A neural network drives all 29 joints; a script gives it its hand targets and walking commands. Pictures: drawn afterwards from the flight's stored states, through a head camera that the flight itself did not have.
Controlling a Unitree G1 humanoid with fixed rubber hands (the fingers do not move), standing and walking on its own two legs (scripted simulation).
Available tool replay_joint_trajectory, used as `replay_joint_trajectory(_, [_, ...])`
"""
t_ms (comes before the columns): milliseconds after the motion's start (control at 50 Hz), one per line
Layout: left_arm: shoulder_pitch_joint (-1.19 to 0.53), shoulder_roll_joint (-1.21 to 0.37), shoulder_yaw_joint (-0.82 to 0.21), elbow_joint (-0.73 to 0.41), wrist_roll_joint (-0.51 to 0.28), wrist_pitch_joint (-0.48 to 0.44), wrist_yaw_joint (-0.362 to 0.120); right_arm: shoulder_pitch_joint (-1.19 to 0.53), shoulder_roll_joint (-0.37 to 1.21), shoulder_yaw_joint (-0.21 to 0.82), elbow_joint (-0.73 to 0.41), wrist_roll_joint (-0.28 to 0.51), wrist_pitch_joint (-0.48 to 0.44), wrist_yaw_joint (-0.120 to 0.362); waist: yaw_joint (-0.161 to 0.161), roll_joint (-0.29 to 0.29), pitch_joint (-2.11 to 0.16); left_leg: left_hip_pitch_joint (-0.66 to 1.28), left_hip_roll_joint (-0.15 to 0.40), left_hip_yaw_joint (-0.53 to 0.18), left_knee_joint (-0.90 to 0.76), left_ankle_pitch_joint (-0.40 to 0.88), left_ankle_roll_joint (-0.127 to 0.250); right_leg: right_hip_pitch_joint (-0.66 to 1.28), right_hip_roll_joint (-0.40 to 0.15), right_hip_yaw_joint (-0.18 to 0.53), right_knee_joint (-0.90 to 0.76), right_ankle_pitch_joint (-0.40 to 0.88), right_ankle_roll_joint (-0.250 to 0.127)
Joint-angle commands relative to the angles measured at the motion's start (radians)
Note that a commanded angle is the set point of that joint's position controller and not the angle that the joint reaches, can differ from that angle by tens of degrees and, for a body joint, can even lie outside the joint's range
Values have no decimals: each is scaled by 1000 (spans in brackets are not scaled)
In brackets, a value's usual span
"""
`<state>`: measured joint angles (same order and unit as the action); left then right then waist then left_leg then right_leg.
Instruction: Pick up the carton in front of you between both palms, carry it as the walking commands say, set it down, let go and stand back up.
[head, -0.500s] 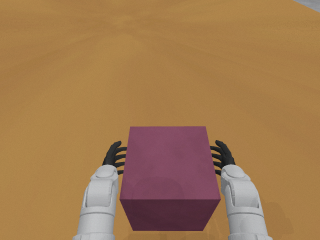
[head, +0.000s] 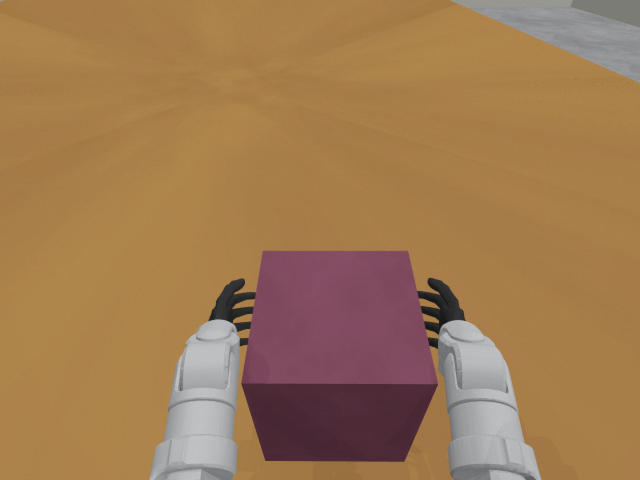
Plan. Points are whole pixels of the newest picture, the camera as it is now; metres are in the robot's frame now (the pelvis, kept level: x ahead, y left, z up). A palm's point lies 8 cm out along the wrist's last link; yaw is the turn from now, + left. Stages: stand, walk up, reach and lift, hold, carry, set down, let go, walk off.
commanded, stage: hold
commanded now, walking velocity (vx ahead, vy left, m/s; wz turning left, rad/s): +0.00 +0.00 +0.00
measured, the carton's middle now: (334, 358) +0.31 +0.00 -0.03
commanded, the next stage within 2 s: set down in 0.16 s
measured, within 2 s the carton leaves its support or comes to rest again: neither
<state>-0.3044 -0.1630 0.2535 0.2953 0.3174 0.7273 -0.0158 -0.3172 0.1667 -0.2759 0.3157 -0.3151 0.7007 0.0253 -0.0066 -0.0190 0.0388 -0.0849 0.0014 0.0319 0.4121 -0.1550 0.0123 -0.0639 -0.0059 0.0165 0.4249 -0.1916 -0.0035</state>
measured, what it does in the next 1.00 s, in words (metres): lowers itself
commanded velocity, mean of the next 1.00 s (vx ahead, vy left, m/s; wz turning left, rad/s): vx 0.00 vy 0.00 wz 0.00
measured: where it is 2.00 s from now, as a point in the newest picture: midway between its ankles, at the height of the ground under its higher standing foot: outside the picture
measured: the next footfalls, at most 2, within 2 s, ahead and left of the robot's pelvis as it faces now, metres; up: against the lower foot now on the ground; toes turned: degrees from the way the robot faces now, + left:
none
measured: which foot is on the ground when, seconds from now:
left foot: down 0.00-1.00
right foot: down 0.00-1.00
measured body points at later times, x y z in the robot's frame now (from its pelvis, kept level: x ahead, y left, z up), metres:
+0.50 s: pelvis +0.02 +0.00 -0.01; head +0.03 +0.01 +0.44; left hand +0.36 +0.15 +0.00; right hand +0.36 -0.15 +0.01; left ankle +0.06 +0.11 -0.74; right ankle +0.04 -0.13 -0.74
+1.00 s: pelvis -0.02 -0.01 -0.11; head +0.19 +0.01 +0.29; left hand +0.40 +0.17 -0.18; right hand +0.41 -0.13 -0.17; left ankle +0.06 +0.11 -0.74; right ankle +0.04 -0.13 -0.74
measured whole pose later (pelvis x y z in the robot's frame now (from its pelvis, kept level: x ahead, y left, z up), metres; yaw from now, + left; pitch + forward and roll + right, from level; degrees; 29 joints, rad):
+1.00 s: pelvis -0.02 -0.01 -0.11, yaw +0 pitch +32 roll -1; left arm -0.70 -0.07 0.46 0.55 0.27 0.24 -0.06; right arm -0.67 0.20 -0.45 0.50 -0.24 0.21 -0.07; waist 0.03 -0.04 -0.09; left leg -1.33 0.01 -0.01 1.12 -0.34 0.00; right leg -1.30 0.02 0.01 1.12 -0.38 0.00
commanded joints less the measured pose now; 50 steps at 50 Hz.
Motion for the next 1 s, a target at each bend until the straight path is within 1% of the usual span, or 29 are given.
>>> replay_joint_trajectory(0, [-515, -950, -508, 23, -261, -37, -266, -518, 933, 501, 23, 262, -39, 270, 10, 23, -163, 147, -60, -109, -92, -201, -1, -168, 65, 58, -134, -188, -42])
replay_joint_trajectory(20, [-528, -950, -507, 11, -265, -38, -268, -516, 938, 492, 17, 256, -38, 272, -10, 22, -177, 158, -57, -110, -94, -199, -2, -165, 68, 56, -132, -189, -41])
replay_joint_trajectory(40, [-520, -951, -490, 27, -254, -37, -271, -534, 929, 484, 28, 251, -38, 273, 9, 24, -148, 143, -56, -107, -96, -185, -2, -175, 66, 56, -134, -183, -41])
replay_joint_trajectory(80, [-534, -953, -490, 31, -255, -39, -272, -519, 934, 475, 36, 243, -36, 272, -6, 35, -143, 135, -50, -113, -100, -180, -5, -159, 71, 54, -128, -168, -39])
replay_joint_trajectory(180, [-544, -933, -474, 1, -255, -40, -264, -521, 928, 476, 7, 241, -32, 265, 3, 29, -191, 144, -42, -112, -110, -98, -6, -107, 83, 51, -118, -98, -23])
replay_joint_trajectory(200, [-539, -931, -462, 20, -245, -40, -263, -518, 927, 469, 24, 239, -32, 261, -6, 38, -171, 150, -48, -102, -95, -92, -6, -122, 77, 59, -123, -97, -25])
replay_joint_trajectory(280, [-529, -910, -411, 60, -211, -58, -254, -529, 902, 428, 38, 213, -52, 251, 5, 23, -170, 126, -50, -99, -82, -32, -4, -114, 84, 56, -108, -64, -21])
replay_joint_trajectory(380, [-610, -819, -260, 188, -112, -141, -238, -581, 876, 284, 184, 125, -124, 216, 12, 13, -133, 39, -59, -99, -7, -28, 16, -214, 84, 56, -43, -64, -17])
replay_joint_trajectory(400, [-615, -796, -240, 181, -92, -167, -232, -567, 849, 253, 179, 93, -148, 204, 1, 4, -118, -1, -62, -101, 14, 11, 17, -230, 91, 55, -20, -26, -18])
replay_joint_trajectory(420, [-617, -762, -212, 202, -69, -191, -226, -582, 829, 230, 188, 82, -173, 193, 21, 28, -125, -23, -70, -97, 28, 14, 18, -249, 90, 58, -6, -23, -16])
replay_joint_trajectory(480, [-600, -677, -147, 232, -18, -281, -212, -562, 758, 173, 212, 29, -262, 162, 25, 5, -164, -126, -84, -86, 104, 64, 22, -290, 103, 54, 60, 25, -8])
replay_joint_trajectory(500, [-585, -644, -132, 247, -9, -313, -211, -541, 728, 147, 222, 16, -293, 154, 13, 11, -193, -148, -86, -82, 127, 104, 18, -329, 111, 49, 86, 57, 0])
replay_joint_trajectory(520, [-584, -637, -143, 231, -7, -354, -211, -559, 748, 170, 224, 24, -329, 150, 41, 11, -238, -180, -89, -82, 159, 140, 18, -331, 113, 49, 118, 83, 5])
replay_joint_trajectory(540, [-556, -645, -146, 264, -8, -383, -213, -531, 727, 170, 220, 17, -364, 144, 23, 2, -268, -217, -90, -79, 185, 157, 15, -363, 118, 49, 146, 110, 10])
replay_joint_trajectory(580, [-557, -657, -184, 265, -23, -448, -217, -552, 764, 228, 211, 38, -432, 134, 33, -1, -366, -263, -102, -80, 244, 215, 14, -391, 126, 50, 197, 171, 18])
replay_joint_trajectory(600, [-583, -656, -212, 265, -41, -477, -220, -543, 779, 249, 235, 46, -460, 129, 23, -4, -400, -283, -104, -84, 266, 230, 16, -430, 131, 48, 221, 186, 19])
replay_joint_trajectory(620, [-601, -677, -251, 249, -61, -508, -225, -538, 783, 276, 242, 63, -488, 126, 31, 20, -459, -320, -112, -83, 297, 266, 11, -439, 130, 53, 249, 224, 20])
replay_joint_trajectory(680, [-667, -709, -352, 238, -120, -578, -228, -649, 801, 399, 186, 130, -566, 110, 29, 27, -699, -336, -118, -96, 398, 366, 7, -515, 138, 51, 350, 316, 29])
replay_joint_trajectory(700, [-687, -683, -374, 216, -126, -597, -224, -652, 820, 437, 180, 152, -584, 104, 53, 31, -772, -355, -119, -96, 436, 407, 6, -541, 139, 60, 383, 347, 28])
replay_joint_trajectory(720, [-700, -695, -396, 215, -135, -612, -222, -675, 815, 456, 174, 155, -600, 98, 42, 29, -836, -380, -119, -100, 471, 432, 4, -570, 140, 60, 417, 367, 29])
replay_joint_trajectory(760, [-740, -695, -433, 195, -164, -622, -225, -692, 832, 494, 172, 172, -606, 84, 37, 4, -954, -462, -121, -88, 514, 388, -3, -586, 149, 48, 472, 367, 36])
replay_joint_trajectory(780, [-739, -702, -432, 212, -162, -615, -226, -709, 839, 505, 163, 179, -603, 82, 50, 21, -976, -482, -123, -82, 531, 373, -3, -630, 151, 44, 495, 341, 41])
replay_joint_trajectory(820, [-768, -713, -422, 208, -162, -595, -230, -723, 854, 495, 180, 172, -582, 81, 41, 11, -989, -567, -128, -70, 565, 276, -5, -687, 152, 40, 519, 260, 38])
replay_joint_trajectory(860, [-801, -725, -401, 226, -153, -566, -238, -793, 848, 481, 174, 171, -556, 93, 53, 30, -965, -630, -131, -60, 588, 192, -7, -782, 157, 26, 552, 155, 39])
replay_joint_trajectory(900, [-843, -732, -358, 270, -139, -530, -253, -825, 859, 435, 214, 153, -520, 106, 45, 25, -897, -729, -131, -49, 605, 69, -6, -858, 159, 17, 565, 37, 37])
replay_joint_trajectory(920, [-845, -735, -345, 270, -128, -517, -261, -820, 892, 420, 249, 151, -501, 114, 70, 11, -883, -767, -133, -40, 617, 29, -2, -872, 161, 23, 571, -2, 37])
replay_joint_trajectory(940, [-889, -730, -340, 274, -128, -502, -265, -834, 885, 406, 250, 145, -489, 122, 47, 18, -877, -785, -130, -46, 630, -9, -1, -925, 163, 6, 599, -40, 34])
replay_joint_trajectory(960, [-905, -749, -313, 304, -121, -486, -270, -878, 872, 388, 262, 139, -476, 130, 60, 29, -860, -820, -133, -38, 641, -36, -3, -961, 162, 7, 606, -72, 29])
replay_joint_trajectory(980, [-912, -749, -302, 315, -116, -475, -274, -893, 888, 380, 274, 136, -465, 138, 61, 5, -866, -837, -131, -39, 659, -51, 1, -990, 166, -1, 624, -97, 34])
